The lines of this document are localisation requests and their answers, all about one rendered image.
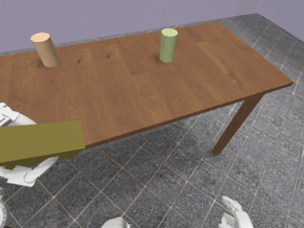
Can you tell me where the robot right hand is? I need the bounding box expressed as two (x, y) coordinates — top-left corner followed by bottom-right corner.
(218, 196), (254, 228)

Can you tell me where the robot left hand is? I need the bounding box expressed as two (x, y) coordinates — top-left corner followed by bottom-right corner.
(0, 103), (59, 187)

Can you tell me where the sponge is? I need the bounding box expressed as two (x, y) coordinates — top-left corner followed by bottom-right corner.
(0, 120), (86, 170)

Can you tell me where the table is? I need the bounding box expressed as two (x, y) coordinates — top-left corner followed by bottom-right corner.
(0, 22), (294, 228)

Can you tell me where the left robot forearm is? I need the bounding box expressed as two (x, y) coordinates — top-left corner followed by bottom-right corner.
(0, 187), (10, 228)

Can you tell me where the robot left thigh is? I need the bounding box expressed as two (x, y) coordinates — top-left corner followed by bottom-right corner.
(101, 218), (131, 228)

